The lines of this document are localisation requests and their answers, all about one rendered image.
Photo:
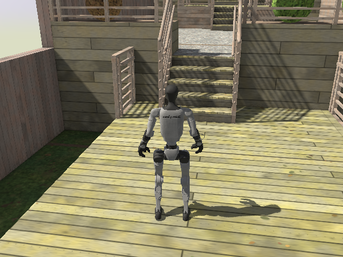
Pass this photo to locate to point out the robot left upper arm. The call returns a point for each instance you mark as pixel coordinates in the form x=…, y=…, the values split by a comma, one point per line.
x=151, y=121

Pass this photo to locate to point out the robot left forearm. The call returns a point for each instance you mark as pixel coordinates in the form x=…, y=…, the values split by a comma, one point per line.
x=144, y=140

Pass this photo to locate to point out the left robot hand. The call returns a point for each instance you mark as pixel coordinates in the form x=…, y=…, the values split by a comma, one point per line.
x=140, y=150

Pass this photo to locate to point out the right robot thigh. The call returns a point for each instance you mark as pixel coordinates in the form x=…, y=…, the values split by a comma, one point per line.
x=184, y=158

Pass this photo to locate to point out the robot right upper arm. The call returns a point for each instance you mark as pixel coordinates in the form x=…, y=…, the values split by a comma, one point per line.
x=191, y=121

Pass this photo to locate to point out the robot right forearm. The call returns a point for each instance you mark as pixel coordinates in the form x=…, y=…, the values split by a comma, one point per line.
x=198, y=139

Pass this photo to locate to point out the robot torso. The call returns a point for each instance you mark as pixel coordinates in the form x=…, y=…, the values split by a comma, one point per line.
x=171, y=128

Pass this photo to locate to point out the right robot hand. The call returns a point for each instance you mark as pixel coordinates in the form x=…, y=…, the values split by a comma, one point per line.
x=196, y=146

